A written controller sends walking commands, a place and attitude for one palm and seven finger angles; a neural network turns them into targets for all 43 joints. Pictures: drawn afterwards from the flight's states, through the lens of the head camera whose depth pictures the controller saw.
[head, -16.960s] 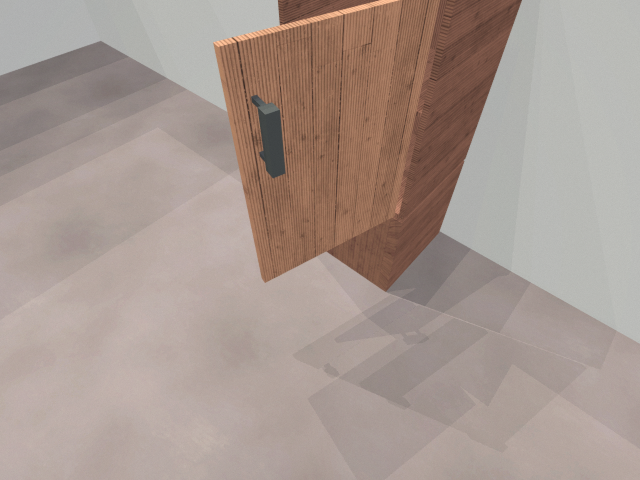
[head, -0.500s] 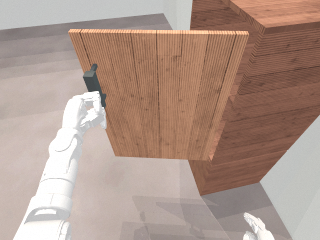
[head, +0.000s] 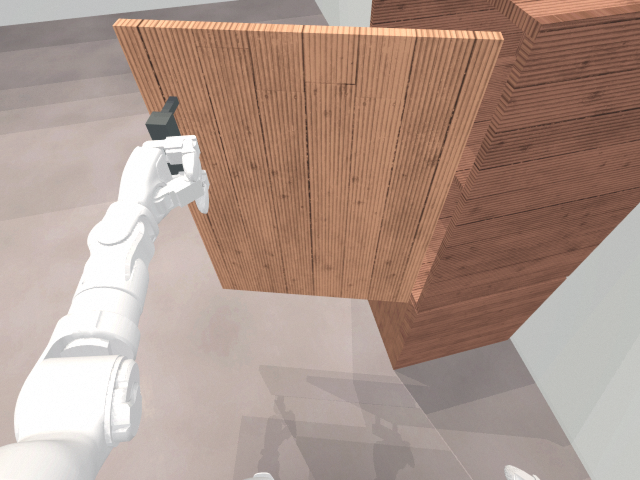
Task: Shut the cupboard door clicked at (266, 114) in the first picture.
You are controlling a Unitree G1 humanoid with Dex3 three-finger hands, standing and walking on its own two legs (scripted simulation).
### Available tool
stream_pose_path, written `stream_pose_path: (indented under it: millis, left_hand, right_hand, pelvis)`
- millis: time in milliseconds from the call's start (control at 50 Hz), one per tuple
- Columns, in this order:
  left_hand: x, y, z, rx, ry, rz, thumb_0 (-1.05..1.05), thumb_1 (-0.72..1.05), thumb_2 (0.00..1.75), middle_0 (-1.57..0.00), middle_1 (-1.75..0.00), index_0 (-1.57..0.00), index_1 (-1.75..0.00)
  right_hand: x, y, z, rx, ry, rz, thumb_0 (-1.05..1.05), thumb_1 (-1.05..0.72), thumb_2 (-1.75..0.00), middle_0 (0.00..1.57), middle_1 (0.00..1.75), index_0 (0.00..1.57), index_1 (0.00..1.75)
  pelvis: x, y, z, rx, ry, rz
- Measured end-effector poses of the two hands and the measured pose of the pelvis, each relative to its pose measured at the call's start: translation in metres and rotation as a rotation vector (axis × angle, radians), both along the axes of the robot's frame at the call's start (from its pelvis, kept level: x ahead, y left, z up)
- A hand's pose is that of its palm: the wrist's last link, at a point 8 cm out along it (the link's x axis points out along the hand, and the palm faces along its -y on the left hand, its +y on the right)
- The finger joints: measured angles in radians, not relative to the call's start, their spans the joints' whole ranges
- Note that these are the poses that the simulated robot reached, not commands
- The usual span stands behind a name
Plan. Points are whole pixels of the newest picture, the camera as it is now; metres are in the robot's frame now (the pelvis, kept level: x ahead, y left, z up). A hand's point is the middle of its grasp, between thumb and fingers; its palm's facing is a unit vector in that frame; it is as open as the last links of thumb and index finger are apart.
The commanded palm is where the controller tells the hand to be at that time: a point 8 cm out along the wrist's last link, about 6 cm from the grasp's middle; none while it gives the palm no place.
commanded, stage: push the door shut along its arc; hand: left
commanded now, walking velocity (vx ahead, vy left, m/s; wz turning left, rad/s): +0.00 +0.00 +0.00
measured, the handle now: (179, 147) +0.52 +0.19 +0.12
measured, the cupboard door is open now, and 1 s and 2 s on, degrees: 71 63 50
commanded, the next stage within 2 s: pull the fist back off the door in 1.38 s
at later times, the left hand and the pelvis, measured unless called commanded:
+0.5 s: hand (226, 160) +0.48 +0.12 +0.13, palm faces -0.28 -0.96 -0.02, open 3.1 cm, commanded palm +0.49 +0.17 +0.12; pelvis +0.00 +0.00 -0.01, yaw -1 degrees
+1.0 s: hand (256, 133) +0.53 +0.09 +0.14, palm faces -0.38 -0.92 -0.01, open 3.0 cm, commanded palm +0.55 +0.13 +0.12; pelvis +0.00 +0.00 -0.02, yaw -1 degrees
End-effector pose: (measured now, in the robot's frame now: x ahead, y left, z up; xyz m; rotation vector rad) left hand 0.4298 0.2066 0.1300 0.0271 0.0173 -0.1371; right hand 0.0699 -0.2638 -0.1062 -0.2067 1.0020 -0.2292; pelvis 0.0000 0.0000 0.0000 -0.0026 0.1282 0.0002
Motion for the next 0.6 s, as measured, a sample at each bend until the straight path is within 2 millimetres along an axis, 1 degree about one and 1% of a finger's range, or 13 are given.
stream_pose_path:
  millis: [180, 280, 360, 480, 600]
  left_hand:
    - [0.020, -0.012, -0.001, -0.005, 0.006, -0.068, 0.02, 0.90, 0.90, -1.30, -1.50, -1.31, -1.50]
    - [0.029, -0.023, 0.001, -0.017, 0.000, -0.105, 0.02, 0.90, 0.90, -1.30, -1.50, -1.30, -1.50]
    - [0.037, -0.025, 0.001, -0.029, 0.009, -0.106, 0.02, 0.90, 0.90, -1.30, -1.50, -1.30, -1.50]
    - [0.047, -0.026, 0.003, -0.003, 0.010, -0.132, 0.02, 0.90, 0.90, -1.30, -1.50, -1.30, -1.50]
    - [0.057, -0.041, 0.008, -0.008, 0.006, -0.193, 0.02, 0.90, 0.90, -1.30, -1.50, -1.30, -1.50]
  right_hand:
    - [-0.026, -0.002, -0.005, -0.009, 0.075, -0.036, 0.00, -0.90, -0.90, 0.20, 0.30, 0.20, 0.30]
    - [-0.033, -0.002, -0.006, -0.012, 0.087, -0.053, 0.00, -0.90, -0.90, 0.20, 0.30, 0.21, 0.30]
    - [-0.038, -0.003, -0.006, -0.015, 0.090, -0.067, 0.00, -0.90, -0.90, 0.20, 0.30, 0.21, 0.30]
    - [-0.047, -0.005, -0.008, -0.024, 0.111, -0.079, 0.00, -0.90, -0.90, 0.20, 0.30, 0.21, 0.30]
    - [-0.059, -0.007, -0.011, -0.035, 0.147, -0.087, 0.00, -0.90, -0.90, 0.20, 0.30, 0.21, 0.30]
  pelvis:
    - [0.002, 0.003, -0.003, -0.004, 0.032, -0.003]
    - [0.002, 0.004, -0.004, -0.005, 0.043, -0.009]
    - [0.001, 0.004, -0.006, -0.005, 0.052, -0.014]
    - [-0.002, 0.004, -0.009, -0.009, 0.073, -0.012]
    - [-0.004, 0.004, -0.011, -0.012, 0.092, -0.009]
